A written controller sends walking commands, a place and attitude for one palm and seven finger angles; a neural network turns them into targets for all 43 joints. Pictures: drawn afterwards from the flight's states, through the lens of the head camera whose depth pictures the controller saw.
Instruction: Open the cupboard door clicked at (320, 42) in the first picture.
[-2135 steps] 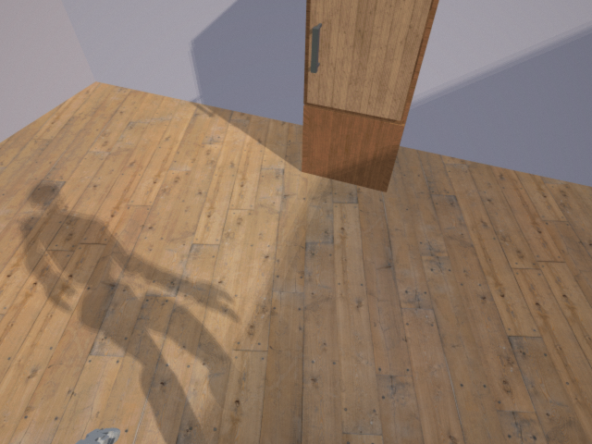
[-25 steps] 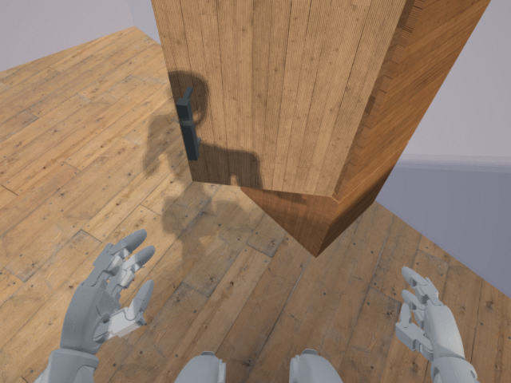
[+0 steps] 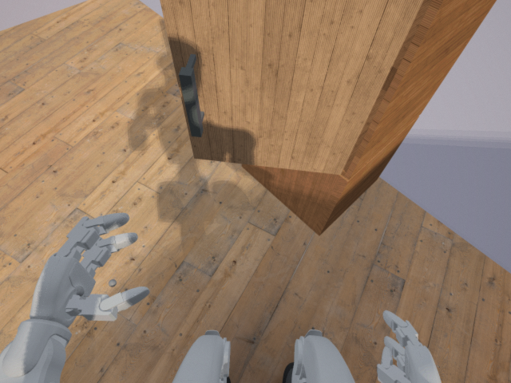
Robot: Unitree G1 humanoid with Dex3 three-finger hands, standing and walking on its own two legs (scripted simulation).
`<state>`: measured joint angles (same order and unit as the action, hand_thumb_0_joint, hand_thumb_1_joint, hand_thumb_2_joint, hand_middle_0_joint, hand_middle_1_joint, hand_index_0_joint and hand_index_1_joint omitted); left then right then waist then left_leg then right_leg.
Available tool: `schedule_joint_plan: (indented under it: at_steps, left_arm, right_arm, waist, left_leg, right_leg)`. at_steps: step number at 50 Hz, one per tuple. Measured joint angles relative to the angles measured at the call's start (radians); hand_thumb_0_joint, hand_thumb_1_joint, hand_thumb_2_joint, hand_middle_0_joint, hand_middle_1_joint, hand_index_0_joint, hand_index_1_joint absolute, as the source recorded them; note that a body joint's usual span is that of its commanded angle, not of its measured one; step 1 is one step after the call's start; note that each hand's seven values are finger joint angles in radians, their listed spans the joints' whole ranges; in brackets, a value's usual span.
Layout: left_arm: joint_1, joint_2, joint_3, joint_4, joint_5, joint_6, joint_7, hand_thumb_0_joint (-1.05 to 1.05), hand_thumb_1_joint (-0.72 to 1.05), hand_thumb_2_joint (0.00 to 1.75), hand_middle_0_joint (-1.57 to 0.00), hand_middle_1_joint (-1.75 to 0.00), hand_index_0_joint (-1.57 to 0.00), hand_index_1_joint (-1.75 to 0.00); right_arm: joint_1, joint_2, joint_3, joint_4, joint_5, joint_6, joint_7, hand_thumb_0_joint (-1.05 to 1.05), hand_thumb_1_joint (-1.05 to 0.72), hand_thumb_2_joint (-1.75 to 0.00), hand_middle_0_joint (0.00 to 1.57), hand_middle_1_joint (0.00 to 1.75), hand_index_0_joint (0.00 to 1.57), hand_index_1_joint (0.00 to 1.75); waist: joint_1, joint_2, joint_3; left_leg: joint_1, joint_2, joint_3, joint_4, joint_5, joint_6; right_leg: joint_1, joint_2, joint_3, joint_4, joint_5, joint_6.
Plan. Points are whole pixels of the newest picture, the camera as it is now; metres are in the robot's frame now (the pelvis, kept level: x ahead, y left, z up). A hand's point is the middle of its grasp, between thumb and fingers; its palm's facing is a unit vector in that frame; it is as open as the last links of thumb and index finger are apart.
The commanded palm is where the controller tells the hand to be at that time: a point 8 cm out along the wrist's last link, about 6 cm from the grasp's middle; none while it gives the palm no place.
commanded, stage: raise the hand with hooked fingers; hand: left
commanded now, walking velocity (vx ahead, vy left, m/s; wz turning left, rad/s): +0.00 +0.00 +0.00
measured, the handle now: (194, 98) +0.64 +0.16 +0.01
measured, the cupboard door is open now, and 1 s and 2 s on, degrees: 40 40 40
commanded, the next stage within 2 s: move the hooked fingers beside the handle in 1.24 s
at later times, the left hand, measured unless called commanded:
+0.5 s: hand (88, 264) +0.27 +0.26 +0.03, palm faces -0.05 -1.00 -0.05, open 13.8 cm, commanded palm +0.26 +0.31 +0.04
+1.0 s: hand (86, 248) +0.29 +0.27 +0.03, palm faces -0.07 -1.00 -0.04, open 14.0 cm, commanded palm +0.27 +0.32 +0.04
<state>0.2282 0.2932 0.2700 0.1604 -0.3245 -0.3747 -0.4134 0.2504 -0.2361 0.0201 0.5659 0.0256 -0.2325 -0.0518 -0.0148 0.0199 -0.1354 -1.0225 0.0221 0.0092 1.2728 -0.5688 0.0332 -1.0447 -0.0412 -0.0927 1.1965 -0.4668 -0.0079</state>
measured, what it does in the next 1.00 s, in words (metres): stands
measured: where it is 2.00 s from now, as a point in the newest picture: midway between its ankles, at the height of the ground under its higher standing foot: outside the picture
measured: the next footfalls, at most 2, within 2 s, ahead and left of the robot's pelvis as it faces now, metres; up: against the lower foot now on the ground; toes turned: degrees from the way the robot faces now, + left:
none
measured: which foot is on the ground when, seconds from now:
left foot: down 0.00-1.00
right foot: down 0.00-1.00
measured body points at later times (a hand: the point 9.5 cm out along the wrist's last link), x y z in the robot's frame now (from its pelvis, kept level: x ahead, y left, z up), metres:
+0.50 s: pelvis +0.01 +0.00 +0.00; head +0.11 +0.03 +0.44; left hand +0.27 +0.31 +0.03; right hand +0.20 -0.23 -0.07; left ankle +0.02 +0.10 -0.63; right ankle +0.06 -0.12 -0.63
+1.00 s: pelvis +0.01 +0.00 +0.00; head +0.12 +0.02 +0.43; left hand +0.29 +0.32 +0.03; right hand +0.17 -0.26 -0.08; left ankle +0.02 +0.10 -0.63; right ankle +0.06 -0.12 -0.63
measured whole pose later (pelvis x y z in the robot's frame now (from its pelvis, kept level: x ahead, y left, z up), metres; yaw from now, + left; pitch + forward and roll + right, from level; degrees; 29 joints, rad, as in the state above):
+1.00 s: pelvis +0.01 +0.00 +0.00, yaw -1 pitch +21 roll -3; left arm 0.03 0.42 0.44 0.38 -0.39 -0.37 -0.60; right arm 0.25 -0.30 0.02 0.53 0.03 -0.21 -0.05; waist -0.03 0.01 -0.14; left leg -1.07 0.03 0.00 1.30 -0.59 0.03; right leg -1.09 -0.03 -0.10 1.21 -0.48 -0.01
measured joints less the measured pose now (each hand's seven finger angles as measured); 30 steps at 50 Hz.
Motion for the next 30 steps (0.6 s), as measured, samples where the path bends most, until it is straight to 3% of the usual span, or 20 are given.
schedule_joint_plan:
  at_steps: [10, 22, 30]
  left_arm:
    - [-0.02, 0.022, 0.024, 0.029, 0.002, -0.027, -0.018, 0.0, -0.14, 0.46, -0.27, -0.96, -0.27, -0.96]
    - [-0.095, 0.065, 0.076, 0.09, -0.018, -0.007, -0.08, 0.0, -0.41, 0.34, -0.29, -1.14, -0.29, -1.14]
    - [-0.153, 0.099, 0.125, 0.151, -0.041, 0.002, -0.137, -0.01, -0.48, 0.31, -0.3, -1.18, -0.3, -1.18]
  right_arm:
    - [-0.018, -0.051, -0.027, -0.027, 0.001, -0.001, -0.002, 0.01, -0.91, -0.9, 0.21, 0.3, 0.21, 0.3]
    - [-0.045, -0.035, 0.006, -0.054, 0.0, 0.007, 0.004, 0.01, -0.91, -0.9, 0.21, 0.3, 0.21, 0.3]
    - [-0.035, -0.036, 0.016, -0.041, 0.001, 0.01, 0.001, 0.01, -0.9, -0.9, 0.21, 0.3, 0.21, 0.3]
  waist:
    - [-0.005, -0.015, -0.002]
    - [0.009, -0.011, -0.003]
    - [0.009, -0.008, -0.003]
  left_leg:
    - [-0.005, -0.006, 0.0, 0.005, -0.009, 0.008]
    - [-0.017, -0.004, -0.013, 0.013, -0.016, 0.005]
    - [-0.032, 0.001, -0.017, 0.021, -0.022, 0.001]
  right_leg:
    - [0.0, -0.005, 0.001, -0.001, -0.007, 0.009]
    - [-0.005, -0.002, -0.011, -0.001, -0.013, 0.007]
    - [-0.02, 0.003, -0.014, 0.006, -0.018, 0.003]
